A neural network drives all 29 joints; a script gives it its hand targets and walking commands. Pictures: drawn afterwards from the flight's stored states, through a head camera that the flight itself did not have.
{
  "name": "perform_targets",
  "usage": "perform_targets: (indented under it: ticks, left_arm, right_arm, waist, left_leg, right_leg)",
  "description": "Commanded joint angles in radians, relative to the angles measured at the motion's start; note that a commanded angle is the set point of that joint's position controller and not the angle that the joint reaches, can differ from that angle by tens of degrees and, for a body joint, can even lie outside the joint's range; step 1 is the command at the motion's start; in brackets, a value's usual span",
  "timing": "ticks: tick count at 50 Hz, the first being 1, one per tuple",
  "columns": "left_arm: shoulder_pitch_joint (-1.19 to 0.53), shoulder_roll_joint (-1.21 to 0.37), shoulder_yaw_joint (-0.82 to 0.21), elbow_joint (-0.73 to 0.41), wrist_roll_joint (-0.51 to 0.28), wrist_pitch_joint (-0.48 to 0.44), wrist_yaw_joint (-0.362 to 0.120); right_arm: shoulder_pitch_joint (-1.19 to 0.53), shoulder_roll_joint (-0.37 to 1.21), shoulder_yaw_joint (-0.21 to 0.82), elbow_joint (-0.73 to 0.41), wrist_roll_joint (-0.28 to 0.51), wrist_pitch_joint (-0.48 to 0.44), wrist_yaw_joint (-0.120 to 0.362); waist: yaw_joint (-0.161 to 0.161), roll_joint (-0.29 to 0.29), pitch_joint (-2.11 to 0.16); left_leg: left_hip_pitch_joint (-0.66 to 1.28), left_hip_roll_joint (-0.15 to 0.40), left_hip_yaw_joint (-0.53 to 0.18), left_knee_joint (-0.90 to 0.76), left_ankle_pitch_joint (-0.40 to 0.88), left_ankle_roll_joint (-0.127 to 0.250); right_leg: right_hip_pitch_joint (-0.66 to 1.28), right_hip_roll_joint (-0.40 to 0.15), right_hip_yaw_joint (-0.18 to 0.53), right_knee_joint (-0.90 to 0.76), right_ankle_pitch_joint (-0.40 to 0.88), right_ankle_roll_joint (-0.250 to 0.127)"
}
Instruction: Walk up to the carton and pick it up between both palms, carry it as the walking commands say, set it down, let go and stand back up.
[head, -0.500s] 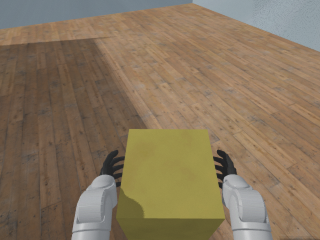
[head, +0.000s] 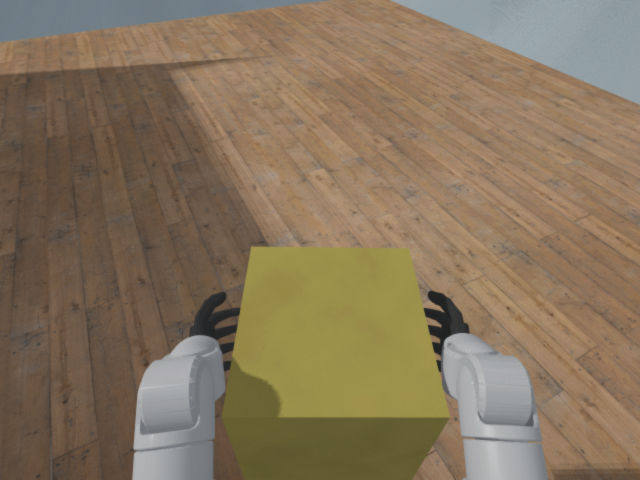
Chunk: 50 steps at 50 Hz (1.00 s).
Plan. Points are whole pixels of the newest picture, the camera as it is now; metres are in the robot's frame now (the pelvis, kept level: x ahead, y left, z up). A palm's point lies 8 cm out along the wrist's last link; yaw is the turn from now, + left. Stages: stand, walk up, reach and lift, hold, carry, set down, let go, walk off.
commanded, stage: carry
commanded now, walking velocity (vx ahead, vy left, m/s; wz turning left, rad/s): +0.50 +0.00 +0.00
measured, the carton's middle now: (328, 373) +0.27 +0.00 +0.00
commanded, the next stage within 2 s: none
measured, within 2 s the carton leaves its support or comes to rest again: neither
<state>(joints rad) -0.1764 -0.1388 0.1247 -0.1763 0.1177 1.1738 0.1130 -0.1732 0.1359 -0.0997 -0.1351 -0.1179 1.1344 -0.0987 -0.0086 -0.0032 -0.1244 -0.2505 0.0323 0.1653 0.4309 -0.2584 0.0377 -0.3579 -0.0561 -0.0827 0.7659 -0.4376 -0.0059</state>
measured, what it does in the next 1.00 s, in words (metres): walks ahead: right foot, then left foot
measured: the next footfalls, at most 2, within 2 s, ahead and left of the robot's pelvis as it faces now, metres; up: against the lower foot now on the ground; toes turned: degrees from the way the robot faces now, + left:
right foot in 0.16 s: +0.16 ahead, -0.12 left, +0.00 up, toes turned -7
left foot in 0.48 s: +0.43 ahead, +0.10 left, +0.00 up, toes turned +9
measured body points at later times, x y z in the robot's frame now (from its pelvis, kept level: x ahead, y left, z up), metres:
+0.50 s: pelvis +0.31 -0.01 -0.02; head +0.30 -0.01 +0.43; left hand +0.57 +0.16 +0.06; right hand +0.59 -0.14 +0.06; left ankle +0.40 +0.09 -0.74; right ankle +0.12 -0.12 -0.74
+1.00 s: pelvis +0.57 -0.02 -0.01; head +0.59 -0.03 +0.44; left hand +0.85 +0.13 +0.06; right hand +0.86 -0.16 +0.06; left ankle +0.52 +0.07 -0.74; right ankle +0.60 -0.11 -0.74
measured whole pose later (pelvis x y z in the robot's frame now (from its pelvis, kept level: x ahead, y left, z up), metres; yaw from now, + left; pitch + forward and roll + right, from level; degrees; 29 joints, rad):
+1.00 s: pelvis +0.57 -0.02 -0.01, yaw +2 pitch +4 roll -1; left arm -0.18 -0.14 0.10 -0.30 0.10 1.18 0.11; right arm -0.20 0.14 -0.10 -0.31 -0.10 1.21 -0.13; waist 0.00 0.04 -0.04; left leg -0.25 0.04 0.10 0.50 -0.32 -0.02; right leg -0.35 -0.01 -0.17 0.46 -0.19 -0.05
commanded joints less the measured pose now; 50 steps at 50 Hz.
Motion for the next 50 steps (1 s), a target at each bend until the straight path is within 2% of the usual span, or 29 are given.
perform_targets:
  ticks: [1, 3, 6, 7, 8, 9, 10, 11, 14, 15, 16, 19, 21, 22, 23, 24, 26, 28, 31, 35, 37, 38, 39, 40, 41, 43, 45, 48, 50]
  left_arm:
    - [-0.492, -0.941, -0.631, -0.105, -0.374, -0.104, -0.273]
    - [-0.503, -0.961, -0.675, -0.203, -0.398, -0.113, -0.254]
    - [-0.461, -0.933, -0.685, -0.258, -0.386, -0.112, -0.227]
    - [-0.375, -0.925, -0.7, -0.212, -0.37, -0.074, -0.225]
    - [-0.406, -0.874, -0.724, -0.311, -0.382, -0.081, -0.225]
    - [-0.399, -0.872, -0.733, -0.299, -0.372, -0.057, -0.225]
    - [-0.356, -0.864, -0.728, -0.253, -0.355, -0.047, -0.229]
    - [-0.355, -0.874, -0.721, -0.24, -0.358, -0.044, -0.222]
    - [-0.452, -0.899, -0.76, -0.308, -0.4, -0.022, -0.232]
    - [-0.468, -0.902, -0.756, -0.299, -0.419, -0.018, -0.241]
    - [-0.415, -0.892, -0.758, -0.27, -0.415, -0.002, -0.246]
    - [-0.389, -0.895, -0.73, -0.211, -0.431, 0.009, -0.268]
    - [-0.385, -0.878, -0.75, -0.232, -0.449, 0.016, -0.275]
    - [-0.417, -0.85, -0.746, -0.267, -0.445, 0.017, -0.282]
    - [-0.458, -0.87, -0.747, -0.252, -0.445, 0.022, -0.282]
    - [-0.462, -0.879, -0.761, -0.277, -0.442, 0.027, -0.287]
    - [-0.47, -0.881, -0.752, -0.218, -0.45, 0.039, -0.303]
    - [-0.511, -0.903, -0.758, -0.244, -0.472, 0.026, -0.296]
    - [-0.461, -0.953, -0.676, -0.206, -0.416, 0.018, -0.286]
    - [-0.36, -0.957, -0.677, -0.194, -0.369, 0.01, -0.254]
    - [-0.364, -0.957, -0.697, -0.222, -0.368, 0.0, -0.247]
    - [-0.355, -0.923, -0.685, -0.257, -0.356, 0.001, -0.242]
    - [-0.374, -0.942, -0.692, -0.239, -0.371, 0.004, -0.248]
    - [-0.415, -0.898, -0.69, -0.275, -0.366, 0.007, -0.249]
    - [-0.365, -0.899, -0.691, -0.209, -0.344, 0.013, -0.259]
    - [-0.377, -0.96, -0.701, -0.141, -0.363, 0.025, -0.264]
    - [-0.359, -0.937, -0.71, -0.177, -0.373, 0.012, -0.271]
    - [-0.456, -0.956, -0.744, -0.203, -0.415, 0.016, -0.269]
    - [-0.527, -0.958, -0.777, -0.288, -0.441, -0.001, -0.267]
  right_arm:
    - [-0.608, 0.917, 0.674, -0.324, 0.376, -0.087, 0.22]
    - [-0.612, 0.952, 0.728, -0.407, 0.435, -0.081, 0.219]
    - [-0.517, 0.944, 0.712, -0.344, 0.432, -0.063, 0.221]
    - [-0.504, 0.918, 0.723, -0.337, 0.438, -0.029, 0.225]
    - [-0.429, 0.897, 0.721, -0.338, 0.426, -0.018, 0.235]
    - [-0.462, 0.92, 0.763, -0.342, 0.46, 0.006, 0.245]
    - [-0.518, 0.904, 0.794, -0.38, 0.47, 0.011, 0.241]
    - [-0.483, 0.9, 0.776, -0.334, 0.472, 0.027, 0.244]
    - [-0.455, 0.895, 0.726, -0.306, 0.439, 0.033, 0.256]
    - [-0.464, 0.897, 0.697, -0.295, 0.422, 0.033, 0.251]
    - [-0.386, 0.852, 0.685, -0.28, 0.405, 0.04, 0.251]
    - [-0.428, 0.882, 0.71, -0.326, 0.411, 0.037, 0.233]
    - [-0.385, 0.885, 0.702, -0.316, 0.395, 0.039, 0.223]
    - [-0.36, 0.89, 0.702, -0.282, 0.399, 0.043, 0.222]
    - [-0.346, 0.877, 0.674, -0.252, 0.378, 0.044, 0.223]
    - [-0.379, 0.871, 0.697, -0.311, 0.378, 0.041, 0.224]
    - [-0.414, 0.882, 0.677, -0.251, 0.365, 0.037, 0.224]
    - [-0.46, 0.916, 0.698, -0.28, 0.388, 0.03, 0.221]
    - [-0.575, 0.965, 0.742, -0.361, 0.451, 0.032, 0.234]
    - [-0.472, 0.931, 0.739, -0.338, 0.45, 0.046, 0.25]
    - [-0.506, 0.938, 0.741, -0.368, 0.465, 0.036, 0.261]
    - [-0.483, 0.93, 0.752, -0.36, 0.475, 0.045, 0.265]
    - [-0.469, 0.936, 0.739, -0.32, 0.452, 0.057, 0.261]
    - [-0.453, 0.948, 0.734, -0.281, 0.448, 0.062, 0.258]
    - [-0.518, 0.906, 0.745, -0.321, 0.459, 0.062, 0.265]
    - [-0.524, 0.924, 0.733, -0.286, 0.449, 0.077, 0.256]
    - [-0.47, 0.924, 0.747, -0.299, 0.444, 0.06, 0.262]
    - [-0.443, 0.945, 0.721, -0.267, 0.41, 0.06, 0.256]
    - [-0.492, 0.961, 0.716, -0.314, 0.42, 0.05, 0.253]
  waist:
    - [-0.02, 0.057, -0.159]
    - [-0.02, 0.083, -0.213]
    - [0.014, 0.126, -0.384]
    - [0.035, 0.117, -0.403]
    - [0.045, -0.096, -0.443]
    - [0.041, -0.226, -0.399]
    - [0.037, -0.218, -0.346]
    - [0.042, -0.186, -0.37]
    - [0.047, -0.042, -0.278]
    - [0.045, -0.15, -0.239]
    - [0.036, -0.081, -0.196]
    - [0.029, -0.249, -0.118]
    - [-0.013, -0.158, -0.228]
    - [-0.028, -0.128, -0.274]
    - [-0.051, 0.063, -0.289]
    - [-0.043, 0.297, -0.27]
    - [-0.031, 0.147, -0.233]
    - [-0.028, 0.082, -0.216]
    - [-0.015, 0.031, -0.205]
    - [0.01, 0.193, -0.224]
    - [0.021, 0.143, -0.316]
    - [0.028, 0.09, -0.385]
    - [0.036, -0.072, -0.409]
    - [0.037, -0.194, -0.389]
    - [0.032, -0.166, -0.334]
    - [0.021, -0.177, -0.271]
    - [0.008, -0.097, -0.277]
    - [-0.002, -0.024, -0.321]
    - [0.003, -0.017, -0.37]
  left_leg:
    - [0.301, 0.313, -0.294, -0.23, 0.058, 0.146]
    - [0.379, 0.278, -0.221, -0.173, 0.266, 0.109]
    - [0.178, 0.133, -0.021, 0.139, 0.496, 0.021]
    - [-0.011, 0.099, 0.013, 0.22, 0.449, -0.022]
    - [-0.195, 0.063, 0.022, 0.412, 0.252, -0.047]
    - [-0.417, -0.008, -0.03, 0.585, -0.248, -0.051]
    - [-0.498, 0.006, -0.101, 0.61, -0.303, -0.038]
    - [-0.557, 0.01, -0.11, 0.608, -0.306, -0.03]
    - [-0.59, 0.029, -0.071, 0.459, -0.269, -0.035]
    - [-0.615, 0.018, -0.059, 0.368, -0.254, -0.045]
    - [-0.53, 0.026, -0.067, 0.235, -0.211, -0.037]
    - [-0.27, -0.043, 0.052, 0.134, 0.011, -0.034]
    - [0.149, -0.076, 0.075, -0.029, 0.232, -0.009]
    - [0.385, -0.035, 0.0, 0.01, 0.178, 0.049]
    - [0.528, 0.137, -0.264, -0.067, -0.015, 0.134]
    - [0.6, 0.346, -0.642, -0.2, 0.04, 0.245]
    - [0.561, 0.418, -0.66, -0.138, 0.32, 0.319]
    - [0.501, 0.362, -0.506, -0.095, 0.577, 0.242]
    - [0.394, 0.301, -0.298, -0.101, 0.611, 0.151]
    - [0.244, 0.18, -0.077, -0.031, 0.591, 0.055]
    - [0.156, 0.112, -0.005, 0.105, 0.611, -0.01]
    - [0.082, 0.073, 0.016, 0.196, 0.499, -0.025]
    - [-0.069, 0.013, 0.028, 0.311, 0.232, -0.043]
    - [-0.174, -0.05, -0.018, 0.425, -0.207, -0.058]
    - [-0.183, -0.032, -0.08, 0.412, -0.332, -0.042]
    - [-0.212, 0.018, -0.122, 0.248, -0.303, -0.044]
    - [-0.106, 0.029, -0.098, 0.074, -0.232, -0.066]
    - [0.19, 0.105, -0.136, -0.051, 0.289, -0.043]
    - [0.287, 0.157, -0.147, -0.006, 0.536, -0.033]
  right_leg:
    - [-0.176, 0.019, -0.038, -0.152, 0.031, 0.008]
    - [-0.106, 0.057, -0.066, -0.254, 0.145, 0.001]
    - [0.432, 0.071, -0.111, -0.407, 0.27, -0.027]
    - [0.619, -0.015, 0.011, -0.375, 0.297, -0.074]
    - [0.779, -0.183, 0.221, -0.415, 0.317, -0.141]
    - [0.872, -0.332, 0.469, -0.461, 0.535, -0.217]
    - [0.884, -0.357, 0.509, -0.454, 0.76, -0.234]
    - [0.91, -0.351, 0.49, -0.398, 0.866, -0.27]
    - [0.863, -0.306, 0.306, -0.412, 0.876, -0.216]
    - [0.884, -0.26, 0.237, -0.379, 0.918, -0.188]
    - [0.748, -0.279, 0.231, -0.414, 0.859, -0.177]
    - [0.495, -0.203, 0.083, -0.463, 0.756, -0.126]
    - [0.284, -0.141, -0.067, -0.272, 0.853, -0.03]
    - [0.091, -0.085, -0.104, -0.161, 0.79, -0.002]
    - [-0.113, -0.013, -0.123, 0.064, 0.639, 0.014]
    - [-0.31, 0.096, -0.046, 0.323, -0.019, 0.033]
    - [-0.378, 0.014, 0.084, 0.476, -0.107, -0.007]
    - [-0.382, -0.026, 0.105, 0.366, -0.054, -0.002]
    - [-0.257, -0.03, 0.061, 0.021, -0.03, 0.01]
    - [0.081, 0.057, -0.075, -0.355, 0.305, 0.006]
    - [0.32, 0.036, -0.08, -0.379, 0.552, -0.017]
    - [0.452, -0.035, 0.008, -0.335, 0.767, -0.061]
    - [0.586, -0.141, 0.124, -0.331, 0.95, -0.102]
    - [0.654, -0.256, 0.314, -0.373, 1.187, -0.159]
    - [0.585, -0.292, 0.365, -0.391, 1.238, -0.166]
    - [0.545, -0.29, 0.284, -0.374, 1.188, -0.197]
    - [0.47, -0.239, 0.172, -0.36, 1.032, -0.146]
    - [0.241, -0.135, 0.057, -0.297, 0.749, -0.022]
    - [0.179, -0.091, 0.014, -0.27, 0.674, -0.01]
